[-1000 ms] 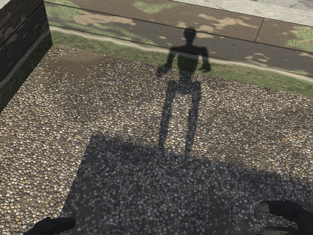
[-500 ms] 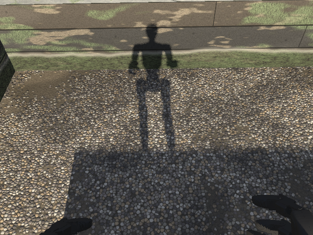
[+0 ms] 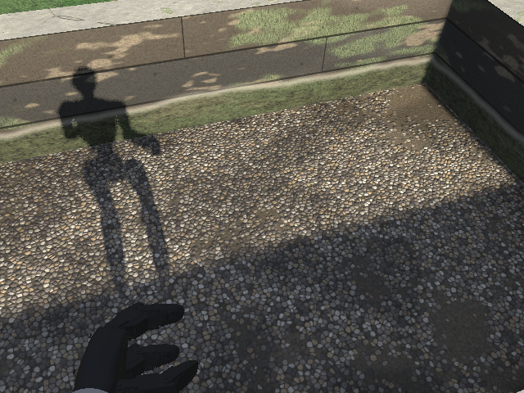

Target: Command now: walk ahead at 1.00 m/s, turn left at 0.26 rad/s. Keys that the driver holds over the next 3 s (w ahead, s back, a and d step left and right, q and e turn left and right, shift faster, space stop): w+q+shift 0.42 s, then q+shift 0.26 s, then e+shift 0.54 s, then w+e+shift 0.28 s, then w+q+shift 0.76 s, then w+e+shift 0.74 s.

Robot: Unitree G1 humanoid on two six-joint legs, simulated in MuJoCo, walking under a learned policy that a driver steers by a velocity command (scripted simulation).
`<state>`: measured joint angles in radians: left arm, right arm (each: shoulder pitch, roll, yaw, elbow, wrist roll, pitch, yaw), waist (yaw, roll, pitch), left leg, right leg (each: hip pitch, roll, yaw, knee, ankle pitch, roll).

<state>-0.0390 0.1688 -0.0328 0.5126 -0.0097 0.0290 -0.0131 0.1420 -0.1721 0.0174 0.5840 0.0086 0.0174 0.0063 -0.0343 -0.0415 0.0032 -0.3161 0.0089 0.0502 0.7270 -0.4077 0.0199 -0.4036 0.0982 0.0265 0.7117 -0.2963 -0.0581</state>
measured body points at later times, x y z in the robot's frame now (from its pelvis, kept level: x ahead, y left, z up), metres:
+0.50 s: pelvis -0.01 -0.01 +0.00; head +0.01 +0.02 +0.45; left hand +0.13 +0.28 -0.07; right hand +0.27 -0.15 -0.05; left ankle -0.01 +0.11 -0.71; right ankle +0.05 -0.08 -0.71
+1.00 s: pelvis -0.05 +0.03 +0.01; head -0.07 +0.04 +0.46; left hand -0.05 +0.34 -0.10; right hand +0.19 -0.09 -0.08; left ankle -0.02 +0.13 -0.71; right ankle -0.03 -0.10 -0.59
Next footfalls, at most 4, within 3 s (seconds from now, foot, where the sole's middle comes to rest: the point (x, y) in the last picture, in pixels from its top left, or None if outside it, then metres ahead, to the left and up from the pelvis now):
1.24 right None -0.04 -0.08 -0.75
1.58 left None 0.04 0.12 -0.75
1.88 right None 0.11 -0.10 -0.75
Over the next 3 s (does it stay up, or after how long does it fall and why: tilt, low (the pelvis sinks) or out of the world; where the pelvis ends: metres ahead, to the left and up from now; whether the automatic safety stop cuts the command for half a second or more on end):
stays up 0.00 -0.02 0.00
